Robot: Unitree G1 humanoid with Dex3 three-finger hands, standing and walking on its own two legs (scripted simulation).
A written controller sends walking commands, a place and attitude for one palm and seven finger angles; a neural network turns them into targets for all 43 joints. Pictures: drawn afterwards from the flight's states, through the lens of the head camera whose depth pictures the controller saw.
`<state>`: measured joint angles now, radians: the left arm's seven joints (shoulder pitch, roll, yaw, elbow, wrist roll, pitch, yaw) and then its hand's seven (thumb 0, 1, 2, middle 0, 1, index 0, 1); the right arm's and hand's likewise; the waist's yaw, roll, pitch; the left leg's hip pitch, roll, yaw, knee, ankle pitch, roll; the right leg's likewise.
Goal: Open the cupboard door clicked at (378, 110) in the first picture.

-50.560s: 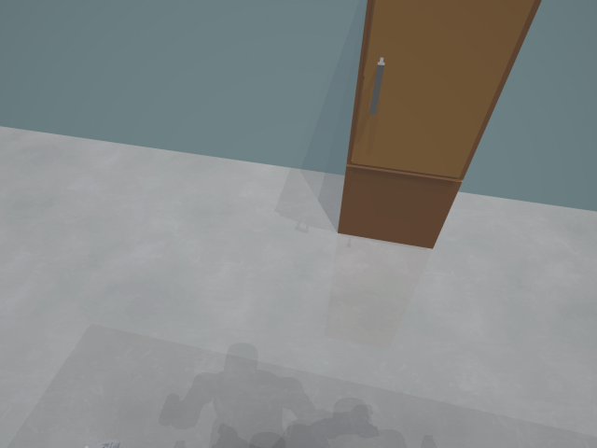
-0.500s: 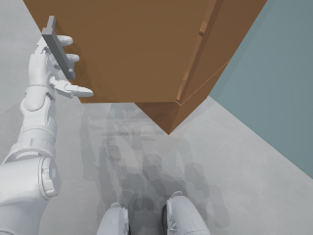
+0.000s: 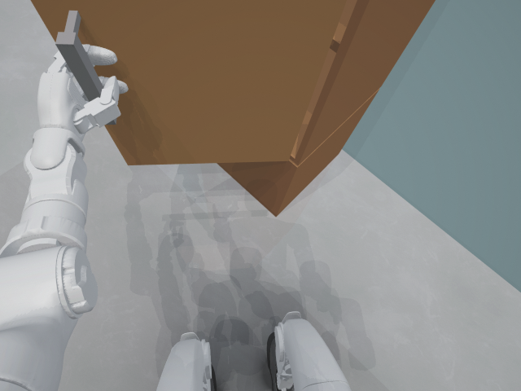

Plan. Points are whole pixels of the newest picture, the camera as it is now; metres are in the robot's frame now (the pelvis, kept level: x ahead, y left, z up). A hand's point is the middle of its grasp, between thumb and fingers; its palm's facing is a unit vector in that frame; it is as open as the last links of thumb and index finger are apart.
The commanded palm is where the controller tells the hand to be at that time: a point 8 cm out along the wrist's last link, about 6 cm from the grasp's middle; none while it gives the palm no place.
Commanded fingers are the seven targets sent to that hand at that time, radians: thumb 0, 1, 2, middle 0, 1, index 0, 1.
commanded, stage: close the thumb around the handle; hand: left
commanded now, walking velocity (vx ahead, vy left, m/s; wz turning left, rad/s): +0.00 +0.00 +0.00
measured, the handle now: (93, 74) +0.56 +0.20 +0.07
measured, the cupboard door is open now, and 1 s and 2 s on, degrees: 48 81 90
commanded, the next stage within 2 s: pull the door open along its arc in 0.08 s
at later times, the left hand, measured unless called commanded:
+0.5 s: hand (115, 122) +0.49 +0.16 +0.06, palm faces -0.02 -1.00 -0.01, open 5.2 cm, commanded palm +0.43 +0.21 +0.06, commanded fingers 0.00 0.90 0.90 -0.40 -1.35 -0.40 -1.35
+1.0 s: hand (171, 217) +0.34 +0.09 +0.06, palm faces +0.34 -0.94 +0.01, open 5.8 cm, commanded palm +0.28 +0.15 +0.06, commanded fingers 0.00 0.90 0.90 -0.40 -1.35 -0.40 -1.35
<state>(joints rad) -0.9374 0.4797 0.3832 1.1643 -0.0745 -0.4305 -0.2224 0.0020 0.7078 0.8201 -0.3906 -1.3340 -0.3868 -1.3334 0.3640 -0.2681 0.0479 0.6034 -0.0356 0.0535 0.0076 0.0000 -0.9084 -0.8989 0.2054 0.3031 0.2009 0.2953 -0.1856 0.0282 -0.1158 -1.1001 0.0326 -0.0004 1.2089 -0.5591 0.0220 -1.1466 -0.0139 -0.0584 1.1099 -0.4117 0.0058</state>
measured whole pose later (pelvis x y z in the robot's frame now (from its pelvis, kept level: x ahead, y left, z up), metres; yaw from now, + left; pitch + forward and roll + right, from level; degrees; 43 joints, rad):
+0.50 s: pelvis +0.02 +0.00 +0.02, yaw -1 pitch +24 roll -2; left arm -0.67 0.37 0.35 0.92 -0.14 -0.43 -0.21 0.01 0.80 0.82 -0.40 -1.35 -0.39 -1.35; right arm 0.38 -0.26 0.02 0.57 -0.01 0.08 0.02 0.00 -0.91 -0.90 0.20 0.30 0.20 0.30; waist -0.15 0.03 -0.13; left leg -0.98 0.04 0.03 1.13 -0.56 0.02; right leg -1.05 0.00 -0.03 1.05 -0.41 0.01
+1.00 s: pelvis +0.02 -0.03 +0.03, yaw +2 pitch +17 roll +1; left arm -0.02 -0.04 -0.04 0.31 0.02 -0.43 0.37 0.02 0.69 0.73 -0.40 -1.35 -0.40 -1.35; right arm 0.16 -0.18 0.01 0.51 -0.07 0.03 0.03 0.00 -0.91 -0.90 0.20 0.30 0.20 0.30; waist -0.01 0.00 -0.15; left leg -0.80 0.02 0.01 1.06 -0.55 -0.02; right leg -0.89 -0.02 -0.05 1.06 -0.46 -0.03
